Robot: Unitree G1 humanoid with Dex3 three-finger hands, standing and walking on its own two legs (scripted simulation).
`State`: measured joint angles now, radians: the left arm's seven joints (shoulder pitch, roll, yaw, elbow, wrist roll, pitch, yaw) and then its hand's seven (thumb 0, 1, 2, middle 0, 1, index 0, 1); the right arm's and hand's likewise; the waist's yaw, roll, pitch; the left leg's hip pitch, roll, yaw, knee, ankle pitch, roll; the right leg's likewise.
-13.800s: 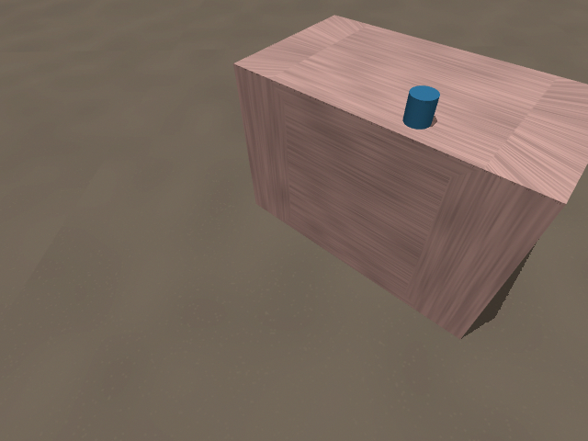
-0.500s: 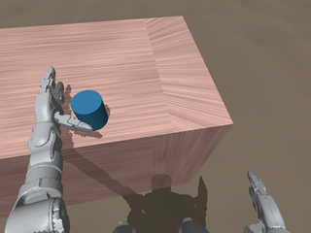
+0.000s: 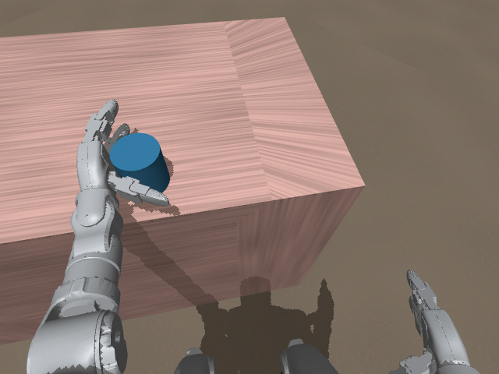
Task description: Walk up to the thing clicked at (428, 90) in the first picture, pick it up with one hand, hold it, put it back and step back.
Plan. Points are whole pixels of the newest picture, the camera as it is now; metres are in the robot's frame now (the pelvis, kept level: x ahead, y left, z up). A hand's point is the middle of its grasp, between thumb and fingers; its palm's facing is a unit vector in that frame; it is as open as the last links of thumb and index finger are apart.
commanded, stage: close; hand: left
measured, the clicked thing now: (142, 166) +0.46 +0.15 +0.04
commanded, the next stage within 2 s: settle in 0.56 s
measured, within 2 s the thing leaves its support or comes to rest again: leaves its support in 0.68 s
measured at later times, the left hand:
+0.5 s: hand (132, 161) +0.46 +0.16 +0.06, palm faces +0.06 -1.00 +0.02, open 10.7 cm
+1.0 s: hand (127, 144) +0.47 +0.16 +0.09, palm faces +0.07 -1.00 -0.01, open 10.9 cm
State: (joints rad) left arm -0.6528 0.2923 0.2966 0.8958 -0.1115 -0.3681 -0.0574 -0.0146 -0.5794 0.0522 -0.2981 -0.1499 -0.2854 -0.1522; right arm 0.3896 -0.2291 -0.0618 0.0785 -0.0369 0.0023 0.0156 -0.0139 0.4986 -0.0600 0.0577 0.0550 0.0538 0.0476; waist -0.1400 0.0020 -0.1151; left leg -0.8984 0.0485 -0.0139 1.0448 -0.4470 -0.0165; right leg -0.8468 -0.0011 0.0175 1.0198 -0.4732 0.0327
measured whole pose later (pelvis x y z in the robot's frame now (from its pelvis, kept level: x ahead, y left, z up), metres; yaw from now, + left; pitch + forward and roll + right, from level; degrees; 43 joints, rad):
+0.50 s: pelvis +0.00 +0.00 +0.00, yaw +0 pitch +18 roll -2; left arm -0.68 0.33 0.29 0.94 -0.11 -0.39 -0.09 -0.01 -0.35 0.49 -0.87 -0.70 -0.88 -0.70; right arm 0.39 -0.25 -0.06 0.06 -0.04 0.00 0.01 -0.01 0.49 -0.06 0.06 0.05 0.05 0.05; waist -0.15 -0.02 -0.12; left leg -0.91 0.05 -0.02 1.05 -0.45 -0.02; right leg -0.86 0.00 0.01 1.02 -0.47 0.03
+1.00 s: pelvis +0.01 +0.00 +0.01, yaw +0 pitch +16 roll -1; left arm -0.65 0.30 0.26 0.84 -0.11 -0.31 -0.05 0.00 -0.57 0.96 -0.78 -1.06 -0.77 -1.08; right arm 0.40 -0.24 -0.06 0.08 -0.02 0.04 0.01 -0.01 0.51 -0.06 0.06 0.05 0.05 0.05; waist -0.12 0.00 -0.13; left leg -0.83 0.05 -0.01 1.00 -0.44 -0.02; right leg -0.78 -0.01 0.02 0.97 -0.47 0.03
